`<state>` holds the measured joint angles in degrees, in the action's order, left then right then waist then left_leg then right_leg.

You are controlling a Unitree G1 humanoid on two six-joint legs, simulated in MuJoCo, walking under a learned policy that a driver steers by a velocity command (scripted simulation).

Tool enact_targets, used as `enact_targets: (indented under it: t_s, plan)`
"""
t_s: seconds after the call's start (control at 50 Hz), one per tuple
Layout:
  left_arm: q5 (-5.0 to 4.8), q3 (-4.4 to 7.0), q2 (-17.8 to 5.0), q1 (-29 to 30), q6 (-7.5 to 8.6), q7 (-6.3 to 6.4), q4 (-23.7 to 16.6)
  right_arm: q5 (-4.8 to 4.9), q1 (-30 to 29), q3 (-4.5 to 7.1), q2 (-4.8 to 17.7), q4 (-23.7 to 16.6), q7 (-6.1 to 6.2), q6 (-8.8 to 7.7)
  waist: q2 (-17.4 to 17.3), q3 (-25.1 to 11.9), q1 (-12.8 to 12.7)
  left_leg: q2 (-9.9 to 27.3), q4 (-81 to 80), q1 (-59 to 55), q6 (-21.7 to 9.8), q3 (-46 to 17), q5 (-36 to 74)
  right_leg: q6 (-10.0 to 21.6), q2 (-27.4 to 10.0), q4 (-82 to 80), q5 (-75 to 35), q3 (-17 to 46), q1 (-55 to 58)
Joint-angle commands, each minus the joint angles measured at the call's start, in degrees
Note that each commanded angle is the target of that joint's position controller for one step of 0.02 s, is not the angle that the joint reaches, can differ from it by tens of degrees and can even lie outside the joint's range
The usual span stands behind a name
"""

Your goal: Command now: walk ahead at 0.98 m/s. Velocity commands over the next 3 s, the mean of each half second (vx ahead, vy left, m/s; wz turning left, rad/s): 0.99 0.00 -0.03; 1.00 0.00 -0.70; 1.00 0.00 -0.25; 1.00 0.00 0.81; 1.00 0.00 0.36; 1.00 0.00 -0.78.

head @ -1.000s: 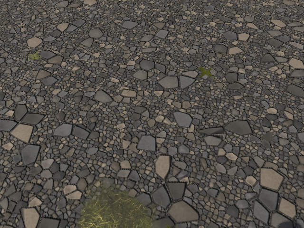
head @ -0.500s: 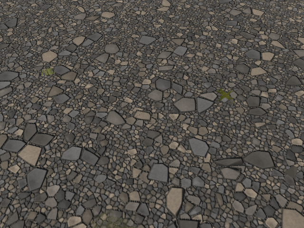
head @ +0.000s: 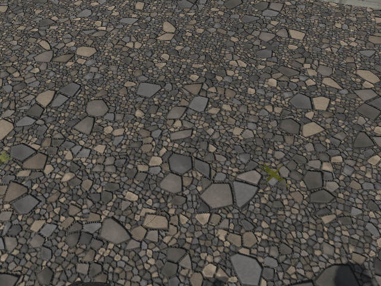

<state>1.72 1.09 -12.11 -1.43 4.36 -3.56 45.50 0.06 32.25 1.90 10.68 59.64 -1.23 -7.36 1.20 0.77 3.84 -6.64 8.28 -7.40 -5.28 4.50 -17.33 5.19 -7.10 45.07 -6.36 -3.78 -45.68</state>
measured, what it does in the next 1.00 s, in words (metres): walks ahead, turning right: right foot, then left foot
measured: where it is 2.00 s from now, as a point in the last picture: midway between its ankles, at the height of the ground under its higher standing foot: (256, 54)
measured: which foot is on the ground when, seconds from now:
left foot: down 0.00-0.16, up 0.18-0.58, down 0.60-1.00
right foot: up 0.00-0.12, down 0.14-0.58, up 0.60-1.00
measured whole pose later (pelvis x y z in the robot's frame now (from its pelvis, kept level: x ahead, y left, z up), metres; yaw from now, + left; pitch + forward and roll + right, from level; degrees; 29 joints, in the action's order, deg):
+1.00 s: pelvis +0.95 -0.04 -0.02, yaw -22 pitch +0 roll +2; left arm 1.1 1.5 -15.4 1.7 1.6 -4.7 40.5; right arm -1.0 29.0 2.0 13.2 56.7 0.8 -6.6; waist 1.2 2.7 3.0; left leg -0.6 12.5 -14.9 2.5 20.4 -24.9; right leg 10.5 -1.9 43.7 -2.9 -10.0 -41.8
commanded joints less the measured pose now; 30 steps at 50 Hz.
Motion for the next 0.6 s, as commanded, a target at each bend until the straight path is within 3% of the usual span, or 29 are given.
enact_targets:
  t_s: [0.02, 0.06, 0.08, 0.1, 0.12, 0.14, 0.16, 0.18, 0.2, 0.22, 0.24, 0.26, 0.28, 0.3, 0.32, 0.36, 0.4, 0.44, 0.46, 0.5, 0.52, 0.54, 0.56, 0.58, 0.6]
  plan:
    - [-0.83, -0.59, -1.68, 7.3, 0.59, -0.1, -4.58, 0.28, -0.65, 0.65, 8.16, -3.15, 0.77, -1.49, -2.94, 9.08, -1.85, 14.41, -9.16, 11.22, -2.84, -3.91, 40.46, 1.53, 4.17, -10.59, -5.54, -4.24, 12.84]
    - [-0.6, -0.02, -3.87, 6.52, 0.65, 0.64, -4.64, -0.33, 0.09, 0.72, 10.35, -2.78, 1.4, -1.02, -4.99, 5.28, -3.06, 15.75, -2.31, 1.08, -1.83, -2.44, 63.55, 2.88, 8.41, -13.21, -0.52, -6.01, 15.62]
    - [-0.66, 0.48, -5.27, 3.37, 0.62, 1.1, -3.99, -1.09, -0.25, 1.03, 11.86, -2.58, 1.97, -0.42, -6.98, 2.18, -5.19, 16.75, 3.68, -2.67, -1.41, -2.29, 73.23, 3.49, 10.48, -13.38, 4.04, -5.93, 18.68]
    - [-0.74, 1.32, -7.27, -3.92, 0.6, 1.75, -2.26, -1.93, -0.87, 1.41, 13.25, -2.28, 2.62, 0.43, -8.37, -2.1, -9.03, 17.82, 13.61, -4.16, -1.27, -2.4, 78.39, 4.38, 11.86, -13.68, 8.04, -4.67, 25.5]
    - [-0.83, 2.42, -9.4, -15.02, 0.5, 2.65, 1.2, -2.64, -2.85, 1.85, 14.4, -2.56, 3.06, 1.37, -9.08, -7.62, -13.96, 18.12, 27.11, -2.74, -1.62, -1.94, 77.15, 5.38, 12.18, -14.76, 11.62, -3.6, 35.69]
    - [0.01, 3.7, -11.86, -25.82, 0.27, 3.69, 4.26, -2.75, -5.5, 1.94, 13.84, -3.28, 3.07, 1.73, -7.94, -12.06, -19.01, 16.17, 43.82, 6.63, -2.07, -1.17, 65.36, 6.84, 8.18, -15.01, 16.44, -0.1, 49.29]
    - [1.65, 5.05, -16.39, -30.79, 0.06, 4.48, 5.11, -1.83, -3.78, 0.39, 5.9, -5.54, 1.9, 1.23, 3.94, -17.16, -16.02, 8.8, 66.86, 26.26, -2.08, -1.38, 23.08, 9.88, -6.74, -13.41, 32.47, 19.08, 64.28]
    - [1.61, 5.37, -15.76, -27.93, 0.05, 3.2, 5.26, 1.62, 1.61, 0.02, 3.86, -6.84, 0.78, 0.03, 14.89, -22.34, -10.11, 0.99, 80.67, 44.41, -1.52, -9.19, -8.36, 16.05, -15.48, -26.24, 41.65, 51.26, 72.71]
    - [0.63, 4.92, -11.47, -21.88, 0.4, 2.44, 5.12, 1.01, -6.43, 0.57, 7.94, -8.44, 1.49, -0.14, 5.56, -12.26, -9.5, 6.48, 78.72, 50.2, -3.27, -10.48, -1.43, 13.35, -11.99, -30.18, 41.53, 44.56, 65.3]
    - [0.23, 4.1, -7.72, -19.2, 1.01, 2.11, 5.53, 0.59, -11.61, 0.61, 8.17, -9.73, 1.33, -0.27, -0.45, -5.79, -8.55, 8.4, 75.24, 49.63, -3.32, -9.69, 2.77, 12.18, -10.5, -31.58, 34.76, 35.8, 55.76]
    - [0.7, 3.51, -5.26, -17.55, 1.49, 2.02, 6.17, -0.14, -13.21, 0.31, 6.77, -10.01, 1.01, 0.05, -4.6, -2.03, -6.12, 10.36, 71.65, 47.16, -3.16, -9.9, 3.79, 10.46, -8.24, -33.12, 29.77, 30.01, 47.92]
    - [0.57, 2.8, -3.65, -17.54, 1.91, 2.31, 7.04, -1.43, -13.27, 0.02, 5.36, -10.51, 0.41, 0.92, -4.6, -0.02, -3.72, 11.62, 69.32, 44.64, -2.61, -10.21, 4.0, 8.63, -5.55, -34.23, 27.26, 25.26, 41.74]
    - [0.14, 2.39, -3.11, -18.08, 2.33, 2.64, 8.14, -2.26, -12.17, -0.46, 3.65, -10.67, -0.44, 1.86, -2.14, 0.93, -1.82, 12.77, 66.94, 42.94, -1.59, -9.92, 3.9, 7.94, -4.33, -35.98, 27.38, 22.4, 37.59]
    - [-0.5, 2.28, -3.16, -19.14, 2.88, 2.75, 8.97, -2.61, -13.45, -0.66, 3.11, -11.34, -0.94, 2.48, -1.24, 2.76, -1.26, 13.82, 65.28, 43.93, -0.69, -9.26, 3.85, 7.61, -3.24, -37.48, 25.94, 20.29, 35.58]
    - [-1.14, 2.34, -4.07, -20.13, 3.36, 2.72, 9.57, -2.89, -16.11, -0.82, 3.08, -12.58, -1.33, 2.9, -0.78, 4.72, -1.1, 14.81, 63.27, 46.36, 0.2, -8.1, 4.93, 7.46, -2.6, -39.05, 23.9, 17.92, 34.07]
    - [-1.36, 2.39, -5.55, -21.96, 3.93, 2.36, 9.65, -2.92, -24.24, -1.16, 4.22, -15.97, -1.73, 3.05, -0.94, 7.72, -2.44, 15.45, 55.17, 49.41, 1.25, -4.43, 11.21, 6.91, -0.09, -41.96, 14.84, 12.47, 32.05]
    - [-1.74, 2.17, -5.43, -23.6, 4.37, 1.98, 9.8, -2.59, -30.81, -1.75, 4.36, -18.4, -2.1, 2.57, -1.38, 9.23, -3.81, 14.36, 42.67, 45.88, 1.57, -1.16, 19.93, 5.51, 2.89, -42.66, 2.51, 7.17, 30.26]
    - [-2.65, 2.02, -6.28, -26.97, 4.83, 2.15, 10.4, -1.74, -35.26, -2.53, 3.48, -19.64, -2.62, 2.22, -1.46, 8.45, -5.87, 11.56, 33.01, 37.99, 0.95, 2.19, 27.75, 4.12, 2.99, -45.01, -7.93, 6.05, 30.07]
    - [-2.69, 2.19, -7.99, -27.89, 4.97, 2.41, 10.55, -1.5, -36.87, -2.77, 3.55, -20.73, -2.57, 1.92, 0.54, 9.18, -5.92, 11.37, 28.9, 36.04, 0.6, 1.46, 29.97, 4.24, 1.02, -45.25, -12.33, 7.3, 32.09]
    - [-2.29, 2.27, -9.57, -28.66, 4.52, 2.87, 11.07, -1.43, -38.71, -2.26, 6.15, -21.62, -1.76, 1.85, 0.7, 7.91, -6.12, 9.04, 23.92, 35.57, -0.08, 1.6, 29.17, 4.48, -0.08, -43.09, -23.35, 7.5, 42.04]
    - [-1.88, 2.46, -11.09, -28.38, 4.21, 3.1, 10.88, -1.65, -37.59, -1.74, 7.7, -21.64, -1.25, 1.83, 1.53, 5.18, -5.19, 6.87, 22.79, 33.73, -0.45, 2.03, 25.43, 4.49, -0.52, -39.02, -32.96, 7.73, 47.11]
    - [-1.35, 2.71, -12.74, -28.26, 3.82, 3.48, 10.88, -1.9, -33.68, -1.03, 9.63, -21.04, -0.65, 1.77, 3.46, 1.41, -2.93, 5.12, 22.48, 29.31, -1.02, 1.11, 21.18, 4.13, -1.61, -32.49, -42.04, 8.5, 50.68]
    - [-0.62, 3.09, -14.42, -27.44, 3.14, 3.85, 10.89, -1.73, -25.39, 0.09, 12.14, -18.94, 0.21, 1.66, 5.09, -4.03, 1.22, 4.18, 22.76, 20.82, -1.68, -0.85, 16.25, 3.67, -2.1, -22.12, -45.27, 9.36, 51.48]
    - [-0.36, 3.44, -15.5, -25.07, 2.43, 4.15, 10.51, -1.64, -13.72, 1.1, 13.82, -15.5, 1.19, 1.6, 4.84, -9.39, 7.27, 5.45, 21.07, 8.75, -1.79, -1.88, 13.67, 3.36, -0.69, -7.83, -38.43, 9.03, 46.98]
    - [0.13, 2.79, -11.59, -24.39, 2.37, 4.04, 9.09, -2.76, -3.68, 2.51, 17.98, -13.52, 2.44, 1.7, 2.36, -15.77, 10.1, 14.89, 24.43, -4.89, -2.15, -10.41, 0.92, 3.68, 2.06, 9.48, -21.76, 8.6, 35.78]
